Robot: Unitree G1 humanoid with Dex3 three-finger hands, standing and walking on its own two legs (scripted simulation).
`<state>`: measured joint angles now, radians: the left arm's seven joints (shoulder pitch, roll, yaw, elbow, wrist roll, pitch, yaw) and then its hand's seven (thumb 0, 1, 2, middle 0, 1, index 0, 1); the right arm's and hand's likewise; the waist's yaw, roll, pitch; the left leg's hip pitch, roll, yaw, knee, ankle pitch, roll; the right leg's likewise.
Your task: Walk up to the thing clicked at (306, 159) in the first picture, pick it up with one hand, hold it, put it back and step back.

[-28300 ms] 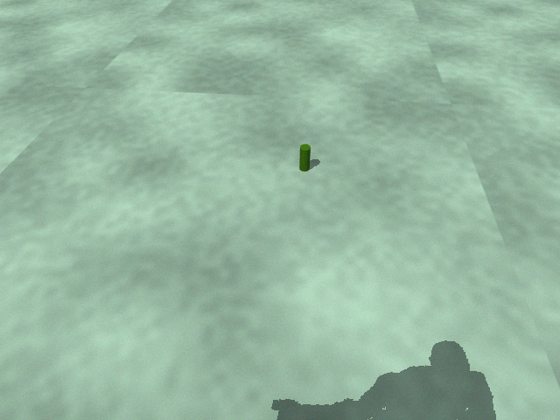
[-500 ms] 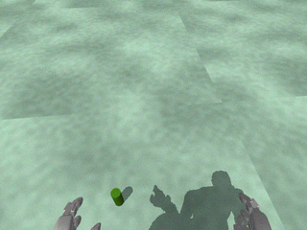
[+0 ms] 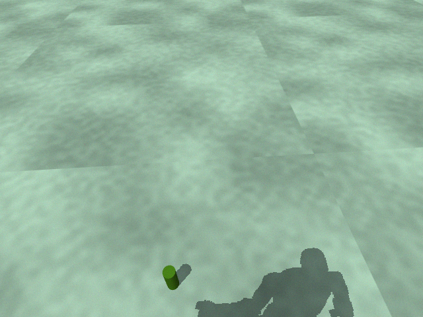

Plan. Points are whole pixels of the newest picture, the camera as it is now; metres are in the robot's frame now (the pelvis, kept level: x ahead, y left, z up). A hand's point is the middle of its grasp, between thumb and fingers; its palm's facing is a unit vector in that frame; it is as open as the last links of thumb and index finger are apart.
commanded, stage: stand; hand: left
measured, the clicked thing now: (171, 278) +0.45 +0.22 -0.70
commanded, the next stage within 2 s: step back in 1.62 s
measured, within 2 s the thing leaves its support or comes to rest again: neither
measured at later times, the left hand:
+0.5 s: hand out of the picture +0.04 +0.24 -0.15, palm faces -0.01 -0.94 -0.35, open 7.4 cm
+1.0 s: hand out of the picture +0.07 +0.23 -0.15, palm faces -0.04 -0.94 -0.34, open 7.4 cm
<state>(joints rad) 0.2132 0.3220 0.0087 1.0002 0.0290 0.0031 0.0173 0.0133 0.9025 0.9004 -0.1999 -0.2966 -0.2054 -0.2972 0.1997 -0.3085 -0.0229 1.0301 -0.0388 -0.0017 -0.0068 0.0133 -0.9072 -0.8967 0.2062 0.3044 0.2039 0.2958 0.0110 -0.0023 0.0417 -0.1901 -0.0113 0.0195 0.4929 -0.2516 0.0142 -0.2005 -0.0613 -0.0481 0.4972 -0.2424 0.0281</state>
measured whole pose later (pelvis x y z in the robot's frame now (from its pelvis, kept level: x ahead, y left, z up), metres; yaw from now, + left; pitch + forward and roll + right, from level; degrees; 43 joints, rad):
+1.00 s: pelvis +0.00 -0.02 +0.01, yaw -1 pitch -3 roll +0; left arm 0.11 0.32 0.00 1.16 0.02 -0.01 0.00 0.01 0.90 0.90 -0.20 -0.30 -0.21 -0.30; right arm 0.14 -0.33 -0.01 1.16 -0.02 0.00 0.00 0.01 -0.91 -0.90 0.21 0.30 0.20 0.30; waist 0.00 0.01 0.05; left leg -0.11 0.02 0.02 0.32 -0.16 -0.01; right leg -0.13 -0.03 -0.05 0.34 -0.16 0.00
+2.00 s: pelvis -0.04 +0.03 -0.01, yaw -1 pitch -1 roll -1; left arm 0.00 0.41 0.07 0.92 0.01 0.07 0.03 0.01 0.91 0.90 -0.20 -0.30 -0.21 -0.30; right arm 0.14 -0.37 -0.06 0.98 -0.03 0.03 0.01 0.01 -0.91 -0.90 0.21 0.30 0.20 0.30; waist -0.03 -0.06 0.19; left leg -0.27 -0.04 -0.01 0.63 -0.35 0.04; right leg -0.44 0.04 0.13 0.88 -0.51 -0.01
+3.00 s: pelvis -0.27 +0.04 -0.01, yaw -7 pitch -2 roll -1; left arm 0.18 0.42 0.10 0.82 0.02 0.08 0.00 0.01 0.91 0.90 -0.20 -0.30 -0.21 -0.30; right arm 0.11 -0.36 -0.04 0.81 -0.03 0.01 -0.02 0.01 -0.90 -0.90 0.21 0.31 0.21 0.30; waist 0.01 -0.04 0.18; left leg -0.37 0.04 0.02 0.61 -0.21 0.02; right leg -0.35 0.05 0.13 1.00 -0.51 0.03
